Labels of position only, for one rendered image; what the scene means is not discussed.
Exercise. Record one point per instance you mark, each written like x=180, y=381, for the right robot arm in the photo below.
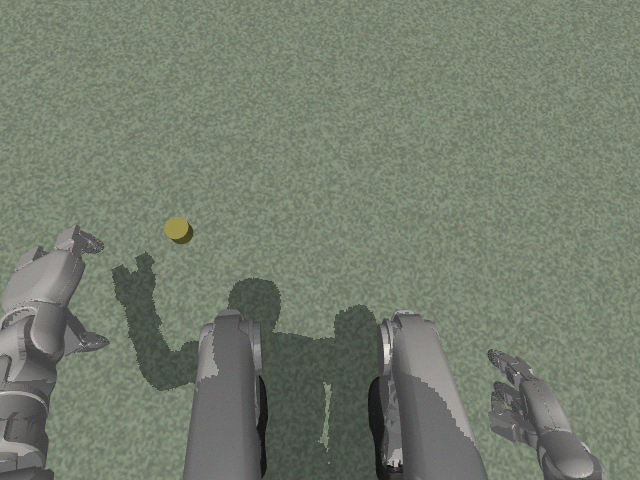
x=565, y=456

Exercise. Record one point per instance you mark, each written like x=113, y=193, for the tin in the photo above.
x=178, y=230

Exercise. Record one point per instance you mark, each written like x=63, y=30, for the left robot hand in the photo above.
x=53, y=278

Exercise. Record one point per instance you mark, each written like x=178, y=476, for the right robot foot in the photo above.
x=376, y=424

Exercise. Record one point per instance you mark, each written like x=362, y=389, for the right robot hand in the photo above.
x=535, y=408

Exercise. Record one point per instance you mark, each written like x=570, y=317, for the left robot arm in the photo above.
x=31, y=345

